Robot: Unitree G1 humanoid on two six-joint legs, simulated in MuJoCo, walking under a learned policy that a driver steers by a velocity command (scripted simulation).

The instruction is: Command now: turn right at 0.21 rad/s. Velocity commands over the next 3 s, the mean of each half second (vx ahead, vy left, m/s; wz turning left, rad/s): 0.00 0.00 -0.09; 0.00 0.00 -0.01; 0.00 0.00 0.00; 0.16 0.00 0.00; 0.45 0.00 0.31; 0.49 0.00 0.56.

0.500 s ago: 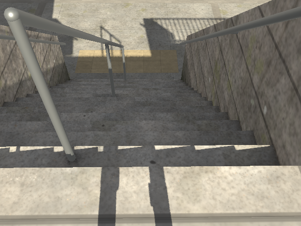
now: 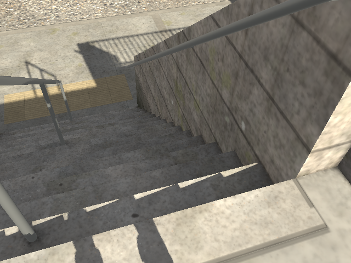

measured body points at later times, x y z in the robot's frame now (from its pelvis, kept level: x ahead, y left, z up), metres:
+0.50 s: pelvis +0.00 -0.01 -0.01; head +0.01 -0.01 +0.44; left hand +0.19 +0.24 -0.09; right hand +0.15 -0.28 -0.09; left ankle -0.02 +0.10 -0.74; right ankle -0.02 -0.14 -0.74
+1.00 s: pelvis +0.00 -0.01 -0.01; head +0.01 +0.00 +0.44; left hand +0.16 +0.26 -0.11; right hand +0.16 -0.28 -0.10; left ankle -0.02 +0.10 -0.74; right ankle -0.02 -0.14 -0.74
